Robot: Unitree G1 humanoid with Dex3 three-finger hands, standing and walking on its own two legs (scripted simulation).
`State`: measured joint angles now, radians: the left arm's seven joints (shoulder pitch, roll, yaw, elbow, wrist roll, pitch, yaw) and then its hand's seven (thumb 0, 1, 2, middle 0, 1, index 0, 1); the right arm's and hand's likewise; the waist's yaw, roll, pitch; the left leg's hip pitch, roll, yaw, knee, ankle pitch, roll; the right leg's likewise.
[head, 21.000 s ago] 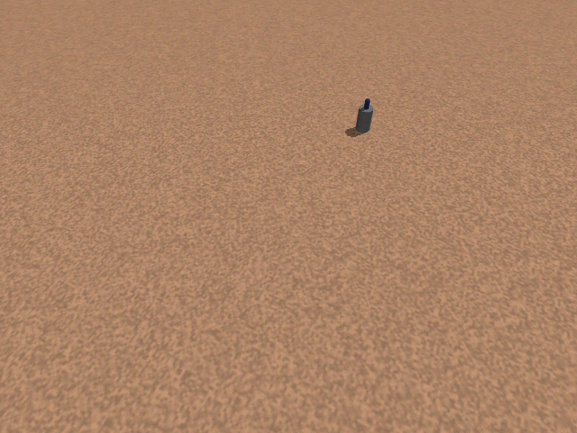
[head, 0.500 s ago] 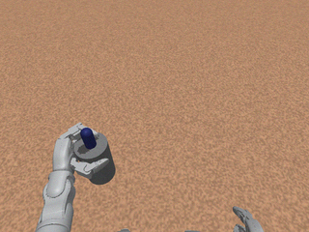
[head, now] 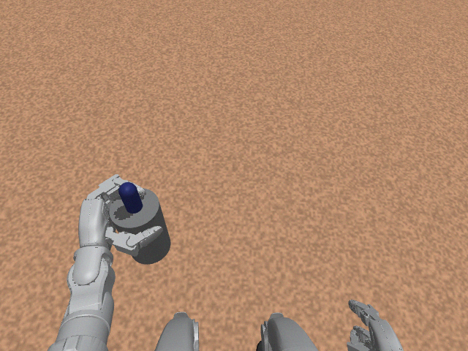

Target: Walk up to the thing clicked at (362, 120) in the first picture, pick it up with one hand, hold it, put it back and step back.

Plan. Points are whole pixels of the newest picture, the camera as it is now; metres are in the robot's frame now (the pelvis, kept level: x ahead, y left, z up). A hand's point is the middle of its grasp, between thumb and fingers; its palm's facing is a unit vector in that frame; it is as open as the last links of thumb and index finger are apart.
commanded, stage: crouch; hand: left
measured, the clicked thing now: (139, 219) +0.35 +0.17 -0.03
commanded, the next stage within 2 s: lower in 1.48 s
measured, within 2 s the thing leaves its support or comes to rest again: neither
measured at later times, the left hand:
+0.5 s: hand (155, 239) +0.39 +0.19 -0.26, palm faces +0.09 -1.00 -0.04, open 9.3 cm
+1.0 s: hand (159, 246) +0.42 +0.20 -0.41, palm faces +0.10 -0.99 -0.06, open 9.3 cm
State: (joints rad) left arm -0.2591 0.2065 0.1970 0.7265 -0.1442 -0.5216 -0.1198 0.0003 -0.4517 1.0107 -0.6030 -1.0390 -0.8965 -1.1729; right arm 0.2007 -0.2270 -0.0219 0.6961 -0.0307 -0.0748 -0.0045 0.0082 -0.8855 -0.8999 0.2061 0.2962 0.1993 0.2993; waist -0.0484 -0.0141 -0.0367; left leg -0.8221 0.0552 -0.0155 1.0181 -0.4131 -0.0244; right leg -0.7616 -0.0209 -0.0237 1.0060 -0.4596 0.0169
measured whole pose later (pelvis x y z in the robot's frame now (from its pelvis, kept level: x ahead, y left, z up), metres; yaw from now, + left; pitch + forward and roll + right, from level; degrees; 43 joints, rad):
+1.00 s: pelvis -0.06 +0.00 -0.35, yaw -6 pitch +31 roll -5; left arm -0.72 0.52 0.52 1.19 -0.08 -0.75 -0.19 0.00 -0.46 1.02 -0.61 -1.03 -0.90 -1.16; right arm 0.09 -0.27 0.08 0.77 -0.14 0.00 0.08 0.00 -0.94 -0.92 0.20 0.30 0.20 0.30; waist -0.18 -0.04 -0.05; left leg -2.20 0.06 -0.16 2.32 -0.66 -0.05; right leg -2.11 0.03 -0.05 2.29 -0.72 0.02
